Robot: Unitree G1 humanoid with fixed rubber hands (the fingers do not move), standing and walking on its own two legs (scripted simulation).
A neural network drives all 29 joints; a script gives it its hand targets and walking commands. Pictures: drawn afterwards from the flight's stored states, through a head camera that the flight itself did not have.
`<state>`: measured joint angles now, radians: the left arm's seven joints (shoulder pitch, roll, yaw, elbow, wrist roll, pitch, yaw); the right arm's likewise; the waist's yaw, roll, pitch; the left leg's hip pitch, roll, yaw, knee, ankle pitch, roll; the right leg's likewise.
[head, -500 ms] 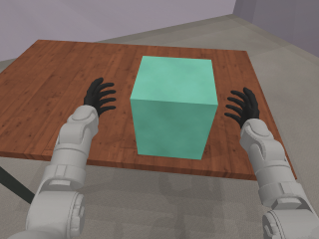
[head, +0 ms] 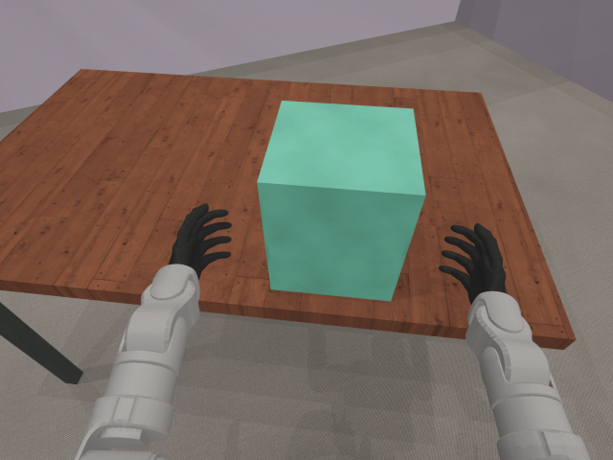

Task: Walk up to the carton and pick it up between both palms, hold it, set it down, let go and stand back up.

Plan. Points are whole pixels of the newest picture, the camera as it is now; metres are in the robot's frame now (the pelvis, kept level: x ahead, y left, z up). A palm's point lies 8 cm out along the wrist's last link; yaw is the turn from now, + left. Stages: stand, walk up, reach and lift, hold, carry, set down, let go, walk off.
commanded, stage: set down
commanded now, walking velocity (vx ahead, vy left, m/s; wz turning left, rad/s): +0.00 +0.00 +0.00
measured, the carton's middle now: (338, 204) +0.49 -0.04 +0.03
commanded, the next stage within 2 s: none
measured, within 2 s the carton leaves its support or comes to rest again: neither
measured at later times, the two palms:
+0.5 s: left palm (162, 335) +0.27 +0.21 +0.01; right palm (465, 332) +0.26 -0.20 +0.01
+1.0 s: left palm (158, 388) +0.21 +0.20 -0.02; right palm (478, 381) +0.21 -0.21 -0.02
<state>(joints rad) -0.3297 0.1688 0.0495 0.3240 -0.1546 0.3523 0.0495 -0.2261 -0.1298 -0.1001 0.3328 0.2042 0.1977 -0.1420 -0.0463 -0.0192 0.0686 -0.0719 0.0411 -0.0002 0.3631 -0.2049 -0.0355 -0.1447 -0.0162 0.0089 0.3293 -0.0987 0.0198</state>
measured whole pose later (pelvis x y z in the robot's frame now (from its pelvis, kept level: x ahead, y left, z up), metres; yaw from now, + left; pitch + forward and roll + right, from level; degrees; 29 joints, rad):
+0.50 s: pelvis +0.05 +0.00 +0.00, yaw +1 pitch -4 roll -1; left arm 0.16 0.19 0.00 0.16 -0.16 0.07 0.00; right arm 0.21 -0.11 -0.01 0.15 0.15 -0.01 -0.14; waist -0.01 0.01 0.07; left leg -0.02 0.06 -0.02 0.36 -0.27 -0.04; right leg -0.09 0.00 -0.01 0.32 -0.17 0.02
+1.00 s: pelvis +0.03 +0.00 +0.00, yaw +1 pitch -6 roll -1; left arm 0.27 0.21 -0.07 0.18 -0.13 0.03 0.04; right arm 0.30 -0.11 -0.04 0.24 0.07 -0.07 -0.06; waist 0.01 0.01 0.11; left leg -0.02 0.05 -0.02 0.37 -0.25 -0.04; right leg -0.09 -0.01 -0.01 0.34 -0.16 0.01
